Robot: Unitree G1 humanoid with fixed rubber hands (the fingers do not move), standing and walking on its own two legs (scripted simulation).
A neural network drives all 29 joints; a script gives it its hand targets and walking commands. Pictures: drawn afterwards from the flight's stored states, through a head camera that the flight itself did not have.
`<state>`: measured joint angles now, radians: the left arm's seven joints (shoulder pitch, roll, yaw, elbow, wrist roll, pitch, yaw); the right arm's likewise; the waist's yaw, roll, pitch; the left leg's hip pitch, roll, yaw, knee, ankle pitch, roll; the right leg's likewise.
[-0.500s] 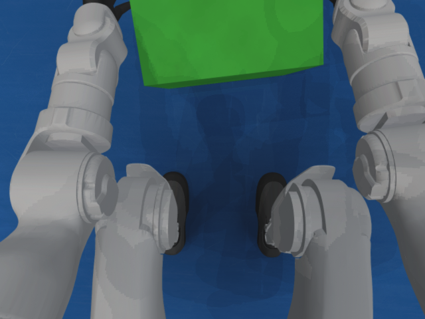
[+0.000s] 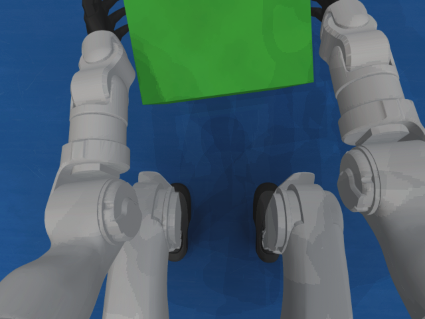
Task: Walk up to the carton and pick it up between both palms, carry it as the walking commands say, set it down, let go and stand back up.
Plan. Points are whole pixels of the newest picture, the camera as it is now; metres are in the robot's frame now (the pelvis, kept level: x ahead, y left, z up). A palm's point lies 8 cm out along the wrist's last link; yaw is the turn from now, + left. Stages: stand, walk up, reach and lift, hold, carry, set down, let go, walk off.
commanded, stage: reach and lift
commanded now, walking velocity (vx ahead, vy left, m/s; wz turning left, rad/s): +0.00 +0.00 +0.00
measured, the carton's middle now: (215, 23) +0.57 +0.00 -0.20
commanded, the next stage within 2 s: none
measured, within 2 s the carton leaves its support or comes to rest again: neither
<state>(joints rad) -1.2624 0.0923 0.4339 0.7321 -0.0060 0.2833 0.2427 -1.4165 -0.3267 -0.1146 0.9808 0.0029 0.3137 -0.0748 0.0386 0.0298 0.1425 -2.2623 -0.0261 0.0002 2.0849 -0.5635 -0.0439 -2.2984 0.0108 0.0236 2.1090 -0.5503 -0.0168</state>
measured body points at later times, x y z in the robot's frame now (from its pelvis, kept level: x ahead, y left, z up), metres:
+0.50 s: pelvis +0.00 +0.00 +0.05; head +0.31 -0.03 +0.37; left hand +0.53 +0.15 -0.04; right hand +0.55 -0.18 -0.05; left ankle +0.11 +0.13 -0.36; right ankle +0.11 -0.11 -0.36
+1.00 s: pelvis +0.00 +0.01 +0.10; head +0.27 -0.03 +0.46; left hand +0.50 +0.16 +0.04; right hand +0.52 -0.17 +0.03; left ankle +0.11 +0.13 -0.36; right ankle +0.11 -0.11 -0.36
